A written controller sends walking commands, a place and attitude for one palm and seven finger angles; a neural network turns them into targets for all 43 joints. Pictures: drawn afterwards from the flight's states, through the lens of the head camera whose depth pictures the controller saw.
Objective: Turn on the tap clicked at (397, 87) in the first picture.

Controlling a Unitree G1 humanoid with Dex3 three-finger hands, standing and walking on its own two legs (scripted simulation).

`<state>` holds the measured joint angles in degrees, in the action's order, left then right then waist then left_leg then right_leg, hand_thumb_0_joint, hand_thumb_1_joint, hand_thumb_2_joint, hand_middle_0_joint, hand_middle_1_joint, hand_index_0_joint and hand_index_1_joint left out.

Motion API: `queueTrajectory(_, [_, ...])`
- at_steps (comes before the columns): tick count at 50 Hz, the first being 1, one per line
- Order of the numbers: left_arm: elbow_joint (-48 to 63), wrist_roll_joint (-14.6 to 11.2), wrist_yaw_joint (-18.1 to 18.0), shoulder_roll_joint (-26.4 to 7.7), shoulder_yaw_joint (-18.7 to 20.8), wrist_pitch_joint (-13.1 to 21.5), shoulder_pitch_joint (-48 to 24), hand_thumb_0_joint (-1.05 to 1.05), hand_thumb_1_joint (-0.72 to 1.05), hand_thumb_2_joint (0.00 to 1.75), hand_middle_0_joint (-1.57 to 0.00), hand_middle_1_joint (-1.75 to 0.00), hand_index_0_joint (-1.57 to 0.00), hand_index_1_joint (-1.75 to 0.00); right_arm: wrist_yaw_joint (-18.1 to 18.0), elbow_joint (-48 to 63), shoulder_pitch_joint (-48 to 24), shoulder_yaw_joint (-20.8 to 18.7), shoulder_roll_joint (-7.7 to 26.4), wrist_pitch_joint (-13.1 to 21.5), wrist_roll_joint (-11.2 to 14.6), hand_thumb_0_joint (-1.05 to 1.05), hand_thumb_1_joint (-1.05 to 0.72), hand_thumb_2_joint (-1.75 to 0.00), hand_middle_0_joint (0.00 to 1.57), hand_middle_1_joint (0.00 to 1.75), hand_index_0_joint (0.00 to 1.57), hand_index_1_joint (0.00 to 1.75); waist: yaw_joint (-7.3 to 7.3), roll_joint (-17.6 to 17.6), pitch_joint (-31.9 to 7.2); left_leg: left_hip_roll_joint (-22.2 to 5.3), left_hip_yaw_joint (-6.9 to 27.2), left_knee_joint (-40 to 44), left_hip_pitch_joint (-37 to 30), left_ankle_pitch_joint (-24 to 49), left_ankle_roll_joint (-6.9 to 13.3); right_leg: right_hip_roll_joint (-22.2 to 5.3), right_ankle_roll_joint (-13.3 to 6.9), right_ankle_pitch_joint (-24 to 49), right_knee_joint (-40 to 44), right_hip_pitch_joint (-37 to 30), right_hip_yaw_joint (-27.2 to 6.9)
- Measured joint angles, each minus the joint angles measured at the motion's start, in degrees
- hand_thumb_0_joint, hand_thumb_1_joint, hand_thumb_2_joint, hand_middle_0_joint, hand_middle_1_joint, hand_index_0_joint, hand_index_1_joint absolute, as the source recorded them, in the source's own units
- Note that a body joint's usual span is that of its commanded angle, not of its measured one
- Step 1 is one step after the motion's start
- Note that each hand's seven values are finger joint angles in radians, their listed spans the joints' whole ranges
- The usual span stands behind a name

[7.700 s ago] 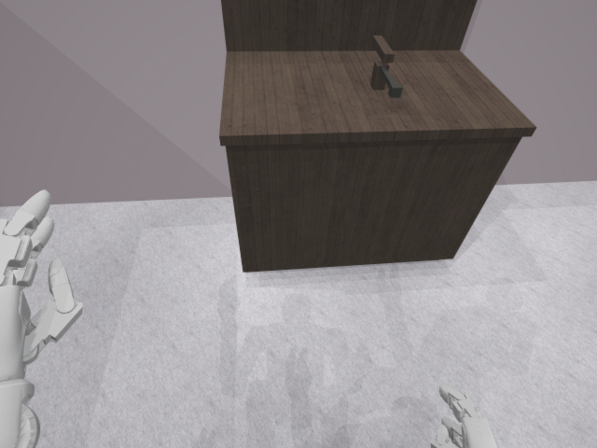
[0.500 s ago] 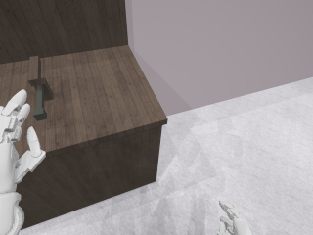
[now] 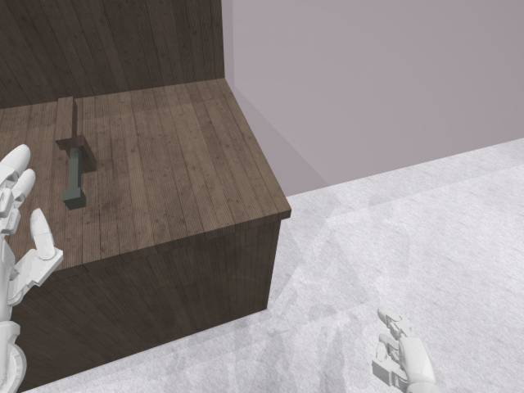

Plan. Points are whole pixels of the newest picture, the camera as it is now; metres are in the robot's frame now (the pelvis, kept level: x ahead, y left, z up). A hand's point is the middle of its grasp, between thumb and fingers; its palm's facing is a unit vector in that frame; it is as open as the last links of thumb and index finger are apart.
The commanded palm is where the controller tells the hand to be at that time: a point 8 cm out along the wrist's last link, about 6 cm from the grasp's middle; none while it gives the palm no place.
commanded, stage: come to a stop and stand still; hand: left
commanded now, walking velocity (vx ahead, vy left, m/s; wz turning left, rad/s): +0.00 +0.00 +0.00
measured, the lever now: (74, 198) +0.41 +0.37 +0.01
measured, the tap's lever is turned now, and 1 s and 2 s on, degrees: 0 0 0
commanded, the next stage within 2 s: look again from close up in 0.12 s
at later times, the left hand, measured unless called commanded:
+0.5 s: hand (76, 267) +0.21 +0.22 +0.17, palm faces +0.42 -0.84 -0.35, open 7.4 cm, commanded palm +0.15 +0.26 +0.18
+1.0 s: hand (61, 254) +0.23 +0.24 +0.16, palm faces +0.44 -0.83 -0.34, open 7.4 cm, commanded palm +0.17 +0.28 +0.18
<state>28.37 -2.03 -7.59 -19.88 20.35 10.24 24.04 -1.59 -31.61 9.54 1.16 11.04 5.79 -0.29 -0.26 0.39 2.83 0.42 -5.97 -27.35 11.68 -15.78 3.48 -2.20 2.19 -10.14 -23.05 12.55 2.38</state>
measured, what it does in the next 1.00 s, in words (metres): stands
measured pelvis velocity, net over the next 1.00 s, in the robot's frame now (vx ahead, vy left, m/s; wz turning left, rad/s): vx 0.02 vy -0.01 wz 0.04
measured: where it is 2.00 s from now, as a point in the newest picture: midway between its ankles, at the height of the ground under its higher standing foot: outside the picture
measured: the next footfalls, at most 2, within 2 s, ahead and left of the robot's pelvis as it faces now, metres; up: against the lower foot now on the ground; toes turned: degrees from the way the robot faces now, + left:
left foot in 1.30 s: +0.13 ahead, +0.13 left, +0.00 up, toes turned +3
right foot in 1.52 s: +0.13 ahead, -0.04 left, +0.00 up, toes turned +2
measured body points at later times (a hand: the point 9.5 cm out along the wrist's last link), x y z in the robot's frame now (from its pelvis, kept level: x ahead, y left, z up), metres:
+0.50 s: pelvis +0.00 -0.03 +0.01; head +0.01 -0.03 +0.45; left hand +0.18 +0.26 +0.19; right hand +0.16 -0.25 -0.08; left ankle -0.01 +0.07 -0.74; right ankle +0.02 -0.15 -0.74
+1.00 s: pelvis +0.02 -0.01 -0.01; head +0.02 +0.00 +0.44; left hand +0.20 +0.28 +0.18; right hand +0.19 -0.25 -0.09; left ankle -0.01 +0.07 -0.74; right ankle +0.02 -0.15 -0.74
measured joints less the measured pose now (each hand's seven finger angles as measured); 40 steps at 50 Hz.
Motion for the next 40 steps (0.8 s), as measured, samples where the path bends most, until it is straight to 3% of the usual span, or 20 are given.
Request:
queueTrajectory(11, [-2.04, -0.42, -0.77, 1.73, -1.21, -1.37, -0.03, 0.01, 0.89, 0.90, -0.21, -0.31, -0.21, -0.30, -1.23, -1.12, 1.57, 0.34, 0.44, -1.21, 0.01, 0.01, -0.90, -0.90, 0.20, 0.30, 0.20, 0.29, -1.19, -1.25, -1.19, -0.75, 0.76, 1.66, -0.86, 1.09, -0.96, 0.84, -0.98, 0.75, 1.66, -1.05, 0.79])
queueTrajectory(24, [-1.80, -0.80, -0.95, 1.06, -1.58, -2.29, 1.22, 0.01, 0.89, 0.90, -0.21, -0.31, -0.21, -0.30, -1.81, -1.72, 3.12, 0.07, 0.54, -1.91, -0.05, 0.01, -0.90, -0.90, 0.20, 0.30, 0.20, 0.30, 0.23, -1.63, -1.52, -1.58, 1.58, 3.22, -1.48, 2.32, -1.97, 1.79, -1.99, 2.01, 3.98, -2.24, 1.63])
queueTrajectory(33, [-2.34, -0.97, -0.97, 1.16, -1.94, -2.63, 1.82, 0.01, 0.89, 0.90, -0.21, -0.31, -0.21, -0.30, -2.06, -1.62, 3.34, -0.54, 1.24, -2.37, 0.11, 0.01, -0.90, -0.90, 0.20, 0.30, 0.20, 0.29, 0.03, -1.70, -1.93, -1.59, 1.93, 4.01, -1.72, 2.89, -2.10, 1.86, -2.12, 2.53, 4.97, -2.71, 1.98])
queueTrajectory(40, [-2.17, -0.98, -1.14, 1.14, -2.36, -2.08, 2.51, 0.01, 0.89, 0.90, -0.21, -0.31, -0.21, -0.30, -1.89, -1.77, 3.47, -0.96, 1.53, -2.20, -0.26, 0.01, -0.90, -0.90, 0.20, 0.30, 0.20, 0.29, 0.38, -1.98, -3.20, -1.50, 2.48, 0.28, -0.16, 0.53, -1.67, 1.55, -2.02, -0.04, 1.22, -1.35, 2.46])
